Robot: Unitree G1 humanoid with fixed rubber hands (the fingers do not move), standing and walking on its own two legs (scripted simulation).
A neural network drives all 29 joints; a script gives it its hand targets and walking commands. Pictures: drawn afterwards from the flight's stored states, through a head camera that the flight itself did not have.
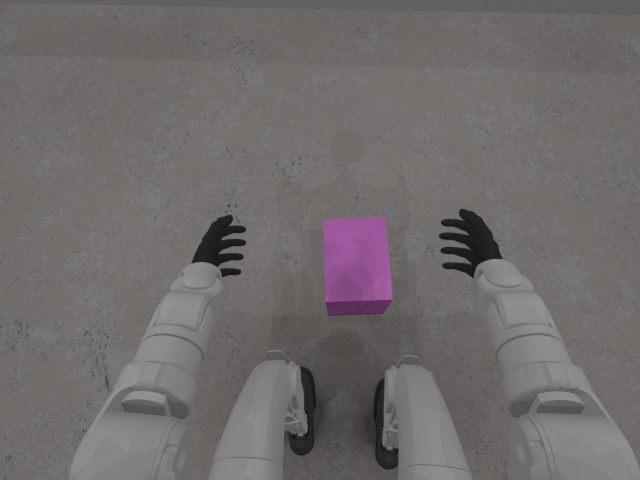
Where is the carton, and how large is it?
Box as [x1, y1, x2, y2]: [323, 217, 392, 315]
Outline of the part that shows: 385,217 323,219 325,301 328,315 382,313 391,301 392,297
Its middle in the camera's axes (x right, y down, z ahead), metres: +0.09 +0.08 +1.00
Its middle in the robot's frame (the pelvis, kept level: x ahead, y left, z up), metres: +0.50 -0.03 -0.56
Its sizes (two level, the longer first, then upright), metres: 0.202 0.151 0.211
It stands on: the floor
